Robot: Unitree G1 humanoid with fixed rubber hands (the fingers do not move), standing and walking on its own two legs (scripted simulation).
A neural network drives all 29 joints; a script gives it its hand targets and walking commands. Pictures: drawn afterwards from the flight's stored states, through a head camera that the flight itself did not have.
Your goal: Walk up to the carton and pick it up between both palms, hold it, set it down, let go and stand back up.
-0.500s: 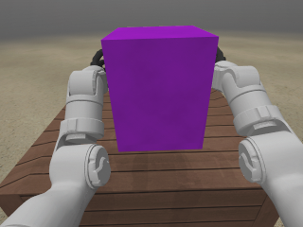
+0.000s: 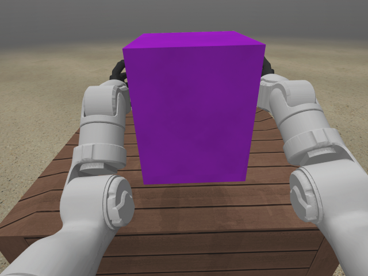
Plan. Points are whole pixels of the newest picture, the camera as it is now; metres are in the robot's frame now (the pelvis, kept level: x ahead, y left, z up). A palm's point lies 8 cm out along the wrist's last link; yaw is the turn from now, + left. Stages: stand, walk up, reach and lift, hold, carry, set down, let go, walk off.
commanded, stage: set down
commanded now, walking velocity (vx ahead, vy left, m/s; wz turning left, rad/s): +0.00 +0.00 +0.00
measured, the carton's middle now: (191, 103) +0.37 -0.01 +0.30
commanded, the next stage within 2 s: none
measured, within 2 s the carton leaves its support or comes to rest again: neither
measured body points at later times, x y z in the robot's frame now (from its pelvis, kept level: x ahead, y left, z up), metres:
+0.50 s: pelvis +0.01 +0.01 +0.00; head -0.05 +0.01 +0.45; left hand +0.43 +0.16 +0.30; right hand +0.43 -0.13 +0.30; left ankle +0.00 +0.12 -0.74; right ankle +0.06 -0.11 -0.74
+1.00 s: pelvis +0.02 +0.01 +0.00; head -0.04 +0.02 +0.45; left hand +0.44 +0.16 +0.27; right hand +0.44 -0.13 +0.27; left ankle +0.00 +0.12 -0.74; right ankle +0.06 -0.11 -0.74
